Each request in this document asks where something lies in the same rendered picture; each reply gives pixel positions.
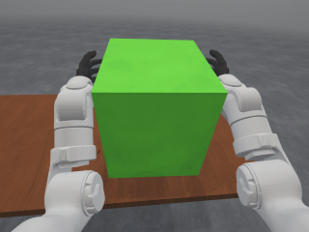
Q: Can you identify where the robot right upper arm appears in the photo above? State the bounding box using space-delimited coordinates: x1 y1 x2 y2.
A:
236 159 309 232

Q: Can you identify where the robot right forearm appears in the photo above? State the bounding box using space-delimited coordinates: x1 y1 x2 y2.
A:
218 73 302 198

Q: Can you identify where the carton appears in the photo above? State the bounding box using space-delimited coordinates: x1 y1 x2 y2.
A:
91 38 228 179

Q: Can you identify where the robot right hand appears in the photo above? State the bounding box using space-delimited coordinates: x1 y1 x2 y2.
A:
205 49 230 77

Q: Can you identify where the table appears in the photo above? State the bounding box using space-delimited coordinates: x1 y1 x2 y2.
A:
0 94 255 218

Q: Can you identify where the robot left hand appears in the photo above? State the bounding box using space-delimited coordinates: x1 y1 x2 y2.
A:
76 50 103 83

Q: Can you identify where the robot left upper arm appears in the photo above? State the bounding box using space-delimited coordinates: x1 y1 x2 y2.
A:
11 170 105 232

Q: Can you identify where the robot left forearm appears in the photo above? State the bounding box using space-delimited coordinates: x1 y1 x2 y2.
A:
44 75 97 208

